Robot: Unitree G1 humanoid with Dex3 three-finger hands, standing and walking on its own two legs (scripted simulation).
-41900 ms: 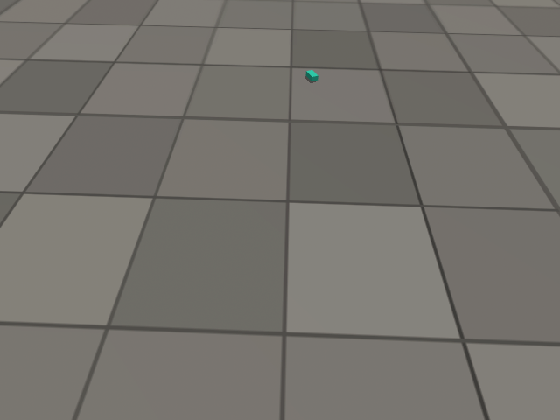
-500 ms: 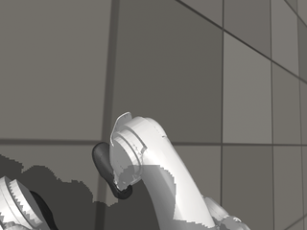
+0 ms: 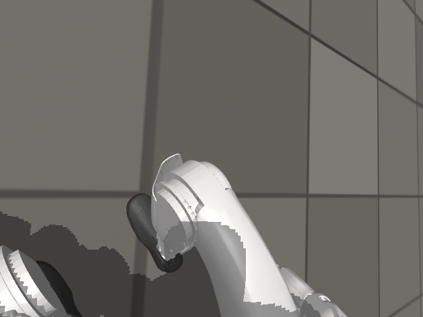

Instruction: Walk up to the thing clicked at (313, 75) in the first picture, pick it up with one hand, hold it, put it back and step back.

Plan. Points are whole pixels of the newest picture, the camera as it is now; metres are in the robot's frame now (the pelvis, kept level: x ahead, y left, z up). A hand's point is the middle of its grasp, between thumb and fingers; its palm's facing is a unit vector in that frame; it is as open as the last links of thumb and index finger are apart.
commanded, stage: close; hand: left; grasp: from above
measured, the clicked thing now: out of the picture +0.51 +0.35 -0.30
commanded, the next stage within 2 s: settle in 0.40 s
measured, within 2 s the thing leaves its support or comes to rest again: leaves its support in 0.76 s
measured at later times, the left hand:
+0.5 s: hand out of the picture +0.49 +0.34 -0.26, palm faces -0.47 -0.13 -0.87, open 7.7 cm
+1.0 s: hand out of the picture +0.51 +0.37 -0.22, palm faces -0.43 -0.12 -0.89, open 7.6 cm
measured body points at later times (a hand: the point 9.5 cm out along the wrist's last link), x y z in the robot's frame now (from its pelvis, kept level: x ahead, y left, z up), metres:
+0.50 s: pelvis +0.00 +0.00 +0.00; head +0.31 +0.14 +0.29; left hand +0.51 +0.35 -0.21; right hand +0.05 -0.25 -0.05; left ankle +0.06 +0.12 -0.28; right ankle +0.13 -0.11 -0.28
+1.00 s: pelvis +0.00 +0.00 +0.01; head +0.30 +0.14 +0.31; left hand +0.53 +0.37 -0.17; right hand +0.05 -0.25 -0.05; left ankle +0.06 +0.12 -0.28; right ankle +0.13 -0.11 -0.28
